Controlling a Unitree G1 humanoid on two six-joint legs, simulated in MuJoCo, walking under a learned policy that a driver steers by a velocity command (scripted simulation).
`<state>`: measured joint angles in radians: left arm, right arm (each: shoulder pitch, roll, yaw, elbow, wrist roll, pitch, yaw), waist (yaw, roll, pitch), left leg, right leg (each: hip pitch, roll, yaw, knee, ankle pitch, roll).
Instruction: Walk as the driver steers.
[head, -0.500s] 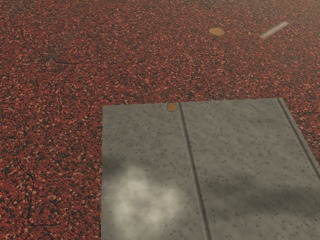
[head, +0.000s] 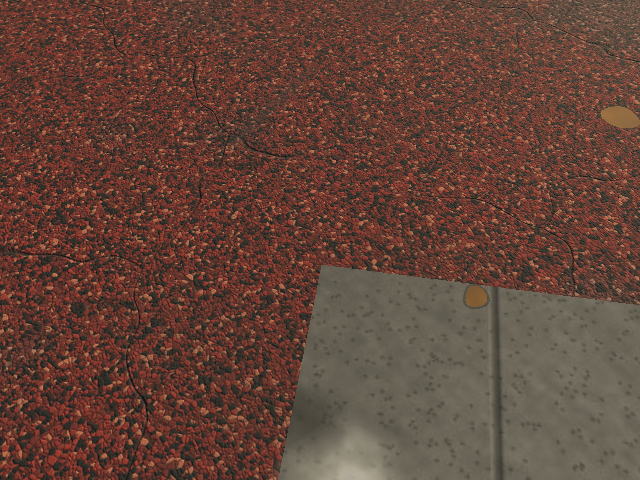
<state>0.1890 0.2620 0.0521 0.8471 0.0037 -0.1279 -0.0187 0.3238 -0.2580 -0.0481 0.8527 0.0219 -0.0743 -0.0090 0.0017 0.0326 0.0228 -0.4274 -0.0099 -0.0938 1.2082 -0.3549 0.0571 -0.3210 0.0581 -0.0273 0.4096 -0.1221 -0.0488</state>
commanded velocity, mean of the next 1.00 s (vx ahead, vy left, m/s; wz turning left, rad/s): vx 0.50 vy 0.00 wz -0.28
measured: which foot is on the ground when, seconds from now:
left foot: up 0.00-0.32, down 0.34-0.90, up 0.92-1.00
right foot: down 0.00-0.34, up 0.36-0.88, down 0.90-1.00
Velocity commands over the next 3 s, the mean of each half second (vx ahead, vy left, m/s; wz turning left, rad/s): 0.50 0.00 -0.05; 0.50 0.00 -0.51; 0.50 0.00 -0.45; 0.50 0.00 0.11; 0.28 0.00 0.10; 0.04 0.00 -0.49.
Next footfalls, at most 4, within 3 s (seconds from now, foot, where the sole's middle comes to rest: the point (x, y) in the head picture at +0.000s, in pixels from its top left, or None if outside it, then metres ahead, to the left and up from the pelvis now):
0.34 left None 0.35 0.17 -0.77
0.90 right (398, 423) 0.59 -0.13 -0.77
1.40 left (373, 290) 0.94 -0.09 -0.77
1.90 right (509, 267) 1.01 -0.45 -0.77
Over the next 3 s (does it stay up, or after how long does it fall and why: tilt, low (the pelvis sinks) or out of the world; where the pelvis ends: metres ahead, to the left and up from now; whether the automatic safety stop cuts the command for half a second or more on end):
stays up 1.15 -0.40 0.01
